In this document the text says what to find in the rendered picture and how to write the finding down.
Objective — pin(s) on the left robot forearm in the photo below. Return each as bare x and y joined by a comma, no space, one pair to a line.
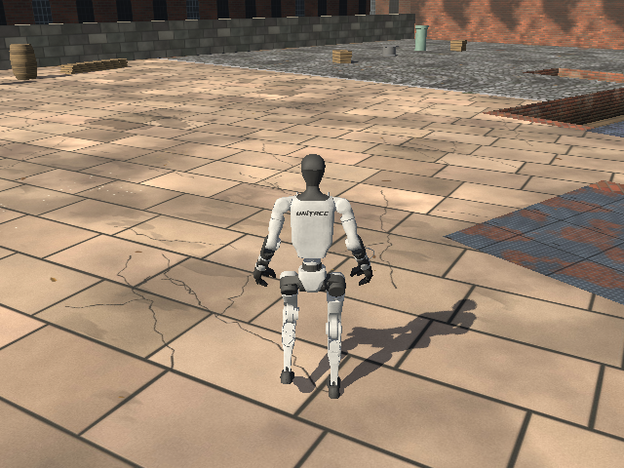
264,257

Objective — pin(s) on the robot left foot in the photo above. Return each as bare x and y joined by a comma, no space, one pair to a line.
287,377

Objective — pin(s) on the robot head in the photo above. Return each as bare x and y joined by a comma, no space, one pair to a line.
312,168

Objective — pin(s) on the robot right hand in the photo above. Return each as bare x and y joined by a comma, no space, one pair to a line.
368,273

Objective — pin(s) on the robot right upper arm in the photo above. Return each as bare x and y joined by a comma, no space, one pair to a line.
348,221

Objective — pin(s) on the robot left hand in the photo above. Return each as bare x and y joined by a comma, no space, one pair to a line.
257,275

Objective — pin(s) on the right robot forearm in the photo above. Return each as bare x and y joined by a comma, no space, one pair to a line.
361,256

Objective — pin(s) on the robot left upper arm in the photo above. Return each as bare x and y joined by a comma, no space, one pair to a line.
281,206

